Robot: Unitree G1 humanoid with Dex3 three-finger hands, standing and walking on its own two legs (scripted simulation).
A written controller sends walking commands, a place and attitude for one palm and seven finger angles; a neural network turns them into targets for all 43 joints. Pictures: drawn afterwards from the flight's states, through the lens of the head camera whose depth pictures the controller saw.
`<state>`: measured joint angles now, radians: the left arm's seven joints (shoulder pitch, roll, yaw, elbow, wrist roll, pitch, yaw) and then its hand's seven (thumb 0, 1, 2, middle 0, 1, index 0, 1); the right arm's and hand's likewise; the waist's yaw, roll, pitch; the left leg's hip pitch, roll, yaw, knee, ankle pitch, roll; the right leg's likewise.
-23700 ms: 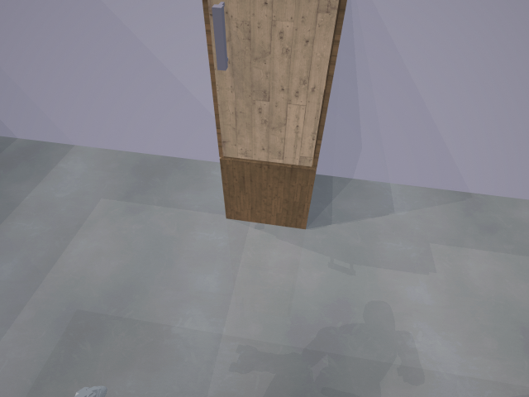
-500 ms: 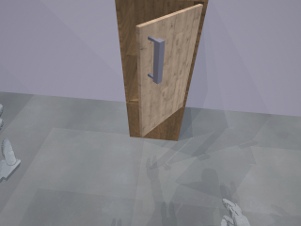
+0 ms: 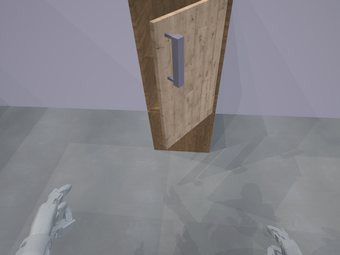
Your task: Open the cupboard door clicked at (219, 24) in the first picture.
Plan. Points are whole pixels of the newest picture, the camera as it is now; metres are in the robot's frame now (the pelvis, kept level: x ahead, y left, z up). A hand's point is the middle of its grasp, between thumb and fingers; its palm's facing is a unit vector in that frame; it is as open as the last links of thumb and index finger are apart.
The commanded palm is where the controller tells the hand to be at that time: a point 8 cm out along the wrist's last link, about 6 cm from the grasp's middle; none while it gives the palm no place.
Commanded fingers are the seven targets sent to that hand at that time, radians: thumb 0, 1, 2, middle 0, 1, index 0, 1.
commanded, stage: let the arm hang, fingers relaxed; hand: left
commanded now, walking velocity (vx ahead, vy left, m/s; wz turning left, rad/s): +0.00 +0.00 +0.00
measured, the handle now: (173, 60) +0.66 +0.02 +0.13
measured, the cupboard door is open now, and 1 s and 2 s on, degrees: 50 50 50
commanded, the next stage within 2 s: look to check the result in 0.96 s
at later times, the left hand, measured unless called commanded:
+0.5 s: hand out of the picture -0.06 +0.17 -0.15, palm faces +0.05 -0.97 -0.24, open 7.3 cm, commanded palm none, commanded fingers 0.00 0.90 0.90 -0.20 -0.30 -0.20 -0.30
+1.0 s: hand out of the picture +0.02 +0.11 -0.17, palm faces +0.06 -0.99 -0.15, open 7.3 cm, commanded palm none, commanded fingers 0.00 0.90 0.90 -0.20 -0.30 -0.20 -0.30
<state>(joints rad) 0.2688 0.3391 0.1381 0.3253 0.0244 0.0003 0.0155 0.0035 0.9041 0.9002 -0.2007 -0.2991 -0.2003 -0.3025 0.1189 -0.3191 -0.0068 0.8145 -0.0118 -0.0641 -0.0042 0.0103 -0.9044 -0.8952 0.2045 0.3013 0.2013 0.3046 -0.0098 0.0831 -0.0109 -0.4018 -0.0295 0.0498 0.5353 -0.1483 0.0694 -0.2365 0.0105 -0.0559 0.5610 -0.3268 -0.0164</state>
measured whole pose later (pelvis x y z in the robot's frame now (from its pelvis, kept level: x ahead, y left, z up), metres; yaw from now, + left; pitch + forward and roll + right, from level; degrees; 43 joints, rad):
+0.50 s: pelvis +0.02 -0.02 +0.01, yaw +1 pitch -2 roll -1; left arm 0.40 0.16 0.00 1.16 0.00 0.02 0.03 0.01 0.92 0.90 -0.20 -0.30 -0.20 -0.30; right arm 0.29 -0.14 0.01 1.12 -0.01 0.03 -0.02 0.01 -0.91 -0.90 0.20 0.30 0.20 0.30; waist -0.01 0.05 0.05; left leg -0.28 -0.02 0.02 0.43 -0.13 0.04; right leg -0.09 0.03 -0.08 0.42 -0.30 -0.04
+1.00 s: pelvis +0.04 -0.03 +0.01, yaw +0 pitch -2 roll +0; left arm 0.32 0.08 0.00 1.14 0.00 -0.01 0.04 0.00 0.91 0.90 -0.20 -0.30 -0.20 -0.30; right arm 0.30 -0.12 0.00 1.16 -0.01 0.02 -0.04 0.00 -0.91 -0.90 0.20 0.30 0.20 0.30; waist -0.02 0.01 0.03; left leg -0.25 -0.01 0.03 0.44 -0.17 0.01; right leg -0.05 0.04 -0.07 0.41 -0.33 -0.06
